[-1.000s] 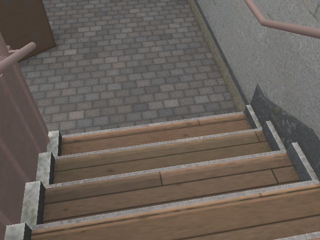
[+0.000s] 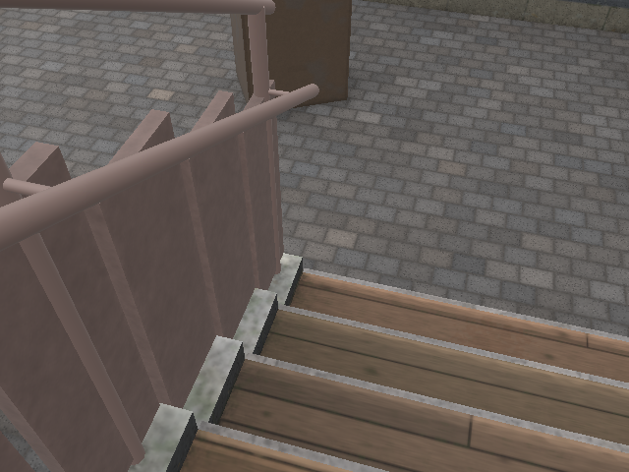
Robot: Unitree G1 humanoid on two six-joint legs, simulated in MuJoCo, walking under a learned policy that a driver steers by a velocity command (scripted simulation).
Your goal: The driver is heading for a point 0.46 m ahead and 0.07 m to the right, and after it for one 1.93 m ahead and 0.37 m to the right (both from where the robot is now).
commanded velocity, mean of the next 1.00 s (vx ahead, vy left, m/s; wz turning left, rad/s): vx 0.49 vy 0.00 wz -0.22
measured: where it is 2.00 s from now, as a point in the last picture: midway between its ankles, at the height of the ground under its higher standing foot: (415, 369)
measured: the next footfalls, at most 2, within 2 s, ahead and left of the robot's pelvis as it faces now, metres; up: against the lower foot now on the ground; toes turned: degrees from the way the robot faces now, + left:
left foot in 0.18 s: +0.23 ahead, +0.13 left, -0.16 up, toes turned +4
right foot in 0.68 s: +0.55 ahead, -0.11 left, -0.32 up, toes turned -11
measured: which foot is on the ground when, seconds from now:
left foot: up 0.00-0.16, down 0.18-0.68, up 0.70-1.00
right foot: down 0.00-0.16, up 0.18-0.66, down 0.68-1.00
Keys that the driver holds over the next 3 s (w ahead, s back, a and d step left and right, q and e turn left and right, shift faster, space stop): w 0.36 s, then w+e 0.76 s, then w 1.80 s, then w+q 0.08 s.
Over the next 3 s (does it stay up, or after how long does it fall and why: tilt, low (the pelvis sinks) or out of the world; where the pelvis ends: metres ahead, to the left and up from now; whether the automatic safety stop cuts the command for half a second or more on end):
stays up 1.68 -0.42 -0.88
